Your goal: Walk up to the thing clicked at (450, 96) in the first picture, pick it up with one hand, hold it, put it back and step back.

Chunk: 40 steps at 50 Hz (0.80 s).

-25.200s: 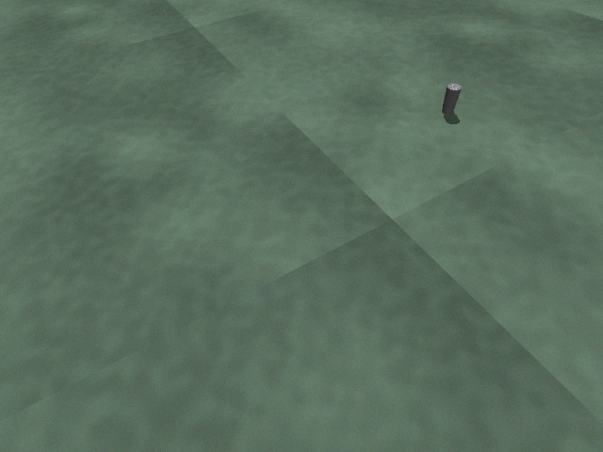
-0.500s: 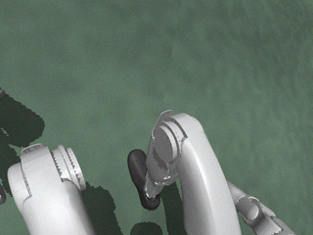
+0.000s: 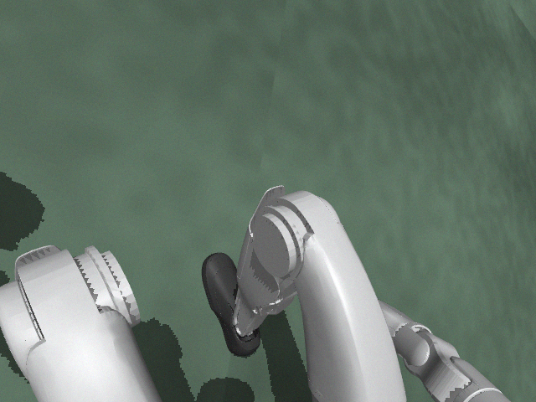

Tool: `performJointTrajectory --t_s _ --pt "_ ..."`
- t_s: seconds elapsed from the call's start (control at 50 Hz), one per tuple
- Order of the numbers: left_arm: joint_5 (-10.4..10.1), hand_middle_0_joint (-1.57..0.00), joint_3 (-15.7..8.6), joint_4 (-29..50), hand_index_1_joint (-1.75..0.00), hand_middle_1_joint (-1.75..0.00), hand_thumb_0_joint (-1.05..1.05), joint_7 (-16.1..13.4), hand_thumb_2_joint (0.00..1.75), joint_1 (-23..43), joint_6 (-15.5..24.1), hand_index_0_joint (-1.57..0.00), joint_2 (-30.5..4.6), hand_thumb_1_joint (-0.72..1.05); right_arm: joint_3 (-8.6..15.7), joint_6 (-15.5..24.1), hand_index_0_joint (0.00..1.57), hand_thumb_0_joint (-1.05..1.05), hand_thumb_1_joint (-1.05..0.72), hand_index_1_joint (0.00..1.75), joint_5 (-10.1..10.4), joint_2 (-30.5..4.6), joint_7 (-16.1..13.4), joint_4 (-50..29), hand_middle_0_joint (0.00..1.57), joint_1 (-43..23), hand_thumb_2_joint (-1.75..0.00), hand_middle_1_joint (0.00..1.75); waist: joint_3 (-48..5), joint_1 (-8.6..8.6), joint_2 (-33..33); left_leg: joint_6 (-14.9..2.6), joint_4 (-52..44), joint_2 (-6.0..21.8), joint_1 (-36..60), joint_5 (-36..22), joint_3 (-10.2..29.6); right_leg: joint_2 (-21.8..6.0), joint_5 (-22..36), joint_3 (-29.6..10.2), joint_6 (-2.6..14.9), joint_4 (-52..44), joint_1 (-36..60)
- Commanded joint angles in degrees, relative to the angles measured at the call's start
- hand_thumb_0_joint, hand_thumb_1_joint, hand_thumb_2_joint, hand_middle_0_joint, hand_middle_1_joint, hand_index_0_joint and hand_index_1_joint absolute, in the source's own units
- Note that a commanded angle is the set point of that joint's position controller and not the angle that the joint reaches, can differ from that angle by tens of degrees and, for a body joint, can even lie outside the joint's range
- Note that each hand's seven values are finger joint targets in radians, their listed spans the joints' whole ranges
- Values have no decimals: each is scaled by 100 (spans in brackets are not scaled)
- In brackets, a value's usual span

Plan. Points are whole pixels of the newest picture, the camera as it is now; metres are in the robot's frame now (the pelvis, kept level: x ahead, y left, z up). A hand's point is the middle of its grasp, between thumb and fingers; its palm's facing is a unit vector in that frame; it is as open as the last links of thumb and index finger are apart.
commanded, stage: loosen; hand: left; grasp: from the side
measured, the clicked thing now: out of the picture +0.46 +0.29 -0.22
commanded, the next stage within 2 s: open in 0.04 s
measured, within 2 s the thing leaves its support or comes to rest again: neither
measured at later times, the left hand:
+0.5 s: hand out of the picture +0.47 +0.31 -0.17, palm faces +0.38 -0.92 -0.02, open 13.9 cm
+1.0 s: hand out of the picture +0.45 +0.37 -0.11, palm faces +0.36 -0.93 -0.08, open 17.6 cm
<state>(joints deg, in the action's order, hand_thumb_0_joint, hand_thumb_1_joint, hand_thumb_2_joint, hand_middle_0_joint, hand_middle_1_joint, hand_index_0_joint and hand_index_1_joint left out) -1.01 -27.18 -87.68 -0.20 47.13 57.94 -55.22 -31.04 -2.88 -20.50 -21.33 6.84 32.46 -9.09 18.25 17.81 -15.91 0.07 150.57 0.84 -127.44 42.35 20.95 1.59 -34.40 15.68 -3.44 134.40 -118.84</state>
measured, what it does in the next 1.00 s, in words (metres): stands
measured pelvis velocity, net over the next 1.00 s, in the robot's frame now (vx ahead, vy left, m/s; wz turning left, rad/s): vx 0.00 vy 0.00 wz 0.02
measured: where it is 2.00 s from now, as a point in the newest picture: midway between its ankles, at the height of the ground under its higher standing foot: (177, 361)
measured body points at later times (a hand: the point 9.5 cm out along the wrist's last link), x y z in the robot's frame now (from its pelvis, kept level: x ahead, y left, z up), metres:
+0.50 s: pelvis +0.00 +0.00 +0.00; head +0.25 +0.18 +0.32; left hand +0.44 +0.35 -0.17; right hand +0.14 -0.25 -0.04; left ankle +0.07 +0.12 -0.26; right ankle +0.14 -0.12 -0.26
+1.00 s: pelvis +0.00 +0.00 +0.01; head +0.23 +0.18 +0.35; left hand +0.43 +0.42 -0.10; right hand +0.14 -0.25 -0.04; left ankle +0.07 +0.12 -0.26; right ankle +0.14 -0.12 -0.26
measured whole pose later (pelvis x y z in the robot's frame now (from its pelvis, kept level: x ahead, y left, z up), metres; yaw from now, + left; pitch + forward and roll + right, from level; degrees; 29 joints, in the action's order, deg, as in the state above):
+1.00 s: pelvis +0.00 +0.00 +0.01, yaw +1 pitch +20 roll -17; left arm -6.3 -30.1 -75.3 11.6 44.5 47.5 -55.1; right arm -25.7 -5.7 -14.6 -21.7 4.8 32.2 -3.3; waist 12.3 14.9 -10.1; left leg -1.4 147.1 1.8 -128.0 41.3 17.4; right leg 1.3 -34.2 13.3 -3.3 132.5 -119.9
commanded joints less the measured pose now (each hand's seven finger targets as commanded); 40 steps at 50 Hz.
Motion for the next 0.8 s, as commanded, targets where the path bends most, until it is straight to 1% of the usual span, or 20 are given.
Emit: performJointTrajectory --t_s 0.0,0.02,0.06,0.12,0.16,0.22,0.24,0.28,0.34,0.36,0.44,0.5,0.56,0.6,0.68,0.7,0.72,0.74,0.76,0.78 --pt "-193 -116 -158 1314 -115 -116 0 -34 95 1904 714 -119 -1060 -7 624 -108 20 0 -92 30 -62 -2132 -109 59 20 470 -90 30 -3568 894 3909 176 -1888 384 2756 -1458 -377 323 1395 406 319 -818 1802" --pt "-219 -111 -178 1224 -108 -110 0 -30 87 1811 711 -113 -956 -8 638 -95 20 0 -92 30 -67 -2149 -109 73 20 463 -90 30 -3525 898 3957 202 -1916 412 2914 -1569 -327 301 1455 414 311 -788 1731" --pt "-254 -105 -193 1224 -99 -101 0 -30 73 1834 730 -107 -952 -14 630 -98 20 0 -92 30 -72 -2144 -103 54 20 460 -90 30 -3553 917 3882 196 -1903 410 2857 -1530 -332 317 1442 416 312 -809 1777" --pt "-197 -96 -137 1260 -87 -88 0 -19 60 1871 721 -98 -1045 -24 621 -116 20 0 -92 30 -77 -2163 -114 77 20 444 -90 30 -3465 919 4044 218 -1950 421 2892 -1548 -310 316 1415 422 326 -795 1705" --pt "-172 -80 -90 1167 -73 -73 0 -8 53 1799 697 -82 -978 -35 612 -113 20 0 -92 30 -81 -2150 -122 66 20 414 -90 30 -3455 948 3947 211 -1933 429 2877 -1566 -300 317 1435 437 324 -794 1691" --pt "-161 -64 -71 1010 -56 -56 0 6 40 1751 675 -65 -977 -38 618 -127 20 0 -92 30 -67 -2159 -123 42 20 408 -90 30 -3357 933 3853 185 -1977 405 2716 -1251 -325 319 1222 446 332 -852 1650" --pt "-148 -60 9 884 -51 -52 0 34 36 1675 635 -61 -894 -41 616 -128 20 0 -92 30 -56 -2133 -124 30 20 352 -90 30 -3258 924 3783 174 -1971 408 2631 -1159 -336 321 1169 429 333 -862 1583" --pt "-158 -57 58 599 -48 -48 0 69 33 1539 546 -58 -746 -43 625 -149 20 0 -92 30 -30 -2161 -134 -5 20 377 -90 30 -3096 996 3541 142 -2002 402 2467 -983 -311 320 1056 471 320 -919 1520" --pt "-245 -52 23 449 -43 -43 0 95 30 1390 476 -52 -711 -47 595 -171 20 0 -91 30 4 -2120 -129 -65 20 410 -90 30 -3182 887 3217 75 -1946 359 2217 -951 -373 347 1052 446 301 -994 1738" --pt "-282 -49 14 466 -40 -40 0 112 28 1391 465 -49 -687 -46 582 -166 20 0 -91 30 4 -2119 -135 -86 20 410 -90 30 -3232 896 3153 67 -1931 359 2221 -1034 -364 350 1118 452 294 -1007 1784" --pt "-350 -38 -36 478 -30 -30 0 147 22 1468 517 -39 -721 -48 576 -157 20 0 -91 30 16 -2100 -132 -141 20 397 -90 30 -3264 898 3101 47 -1909 344 2145 -939 -387 376 1052 449 298 -1023 1827" --pt "-289 -31 -7 515 -22 -22 0 155 17 1537 583 -31 -768 -46 569 -142 20 0 -91 30 4 -2098 -138 -111 20 366 -90 30 -3132 908 3284 90 -1981 381 2270 -938 -323 369 1033 457 321 -966 1647" --pt "-287 -16 -50 596 -12 -12 0 178 13 1586 671 -16 -884 -50 565 -138 20 0 -89 30 -2 -2133 -151 -103 20 326 -90 30 -3103 924 3452 111 -2005 399 2360 -867 -306 358 993 464 329 -949 1589" --pt "-308 -10 -143 794 -6 -6 0 198 7 1634 714 -10 -1123 -54 556 -148 20 0 -89 30 9 -2131 -167 -122 20 302 -90 30 -3207 819 3515 93 -1948 395 2325 -875 -378 365 982 419 336 -952 1653" --pt "-327 -7 -587 1470 -3 -3 0 233 5 1758 643 -7 -1729 -59 616 -185 20 0 -90 30 46 -2145 -204 -101 20 441 -90 30 -3603 585 3957 148 -2034 434 2701 -1189 -428 337 1125 347 357 -902 1784" --pt "-332 -7 -727 1622 -3 -3 0 269 5 1722 583 -7 -1820 -61 670 -215 20 0 -91 30 60 -2168 -217 -112 20 487 -90 30 -3739 542 4102 180 -2081 447 2867 -1307 -424 326 1183 357 357 -881 1773" --pt "-323 -7 -786 1750 -3 -3 0 324 5 1619 499 -7 -1885 -61 707 -242 20 0 -91 30 88 -2152 -222 -56 20 555 -90 30 -3797 427 4262 208 -2138 453 2990 -1407 -443 312 1188 314 381 -846 1731" --pt "-312 -8 -837 1987 -3 -3 0 399 4 1646 420 -7 -1972 -61 765 -275 20 0 -91 30 114 -2170 -241 -65 20 584 -90 30 -3929 400 4397 236 -2189 468 3149 -1475 -429 301 1188 313 387 -829 1656" --pt "-266 -8 -909 2181 -4 -3 0 476 4 1499 310 -7 -2094 -61 839 -301 20 0 -91 30 142 -2158 -262 -41 20 647 -90 30 -4127 267 4602 263 -2228 471 3341 -1648 -478 288 1245 266 404 -807 1672" --pt "-246 -8 -886 2321 -3 -3 0 577 4 1518 185 -8 -2070 -61 895 -333 20 0 -91 30 183 -2139 -278 -70 20 709 -90 30 -4213 268 4656 265 -2289 466 3358 -1699 -484 277 1255 261 416 -813 1660"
